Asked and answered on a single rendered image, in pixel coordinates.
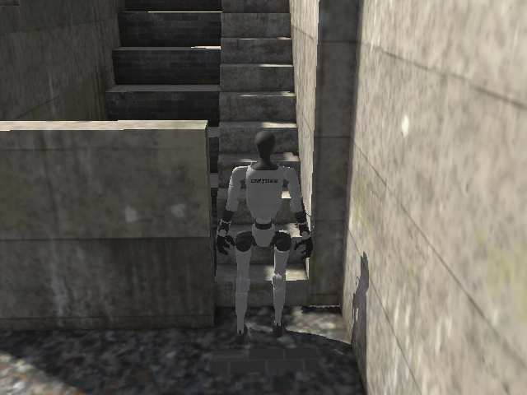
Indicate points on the stairs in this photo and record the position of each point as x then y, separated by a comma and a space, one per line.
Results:
257, 94

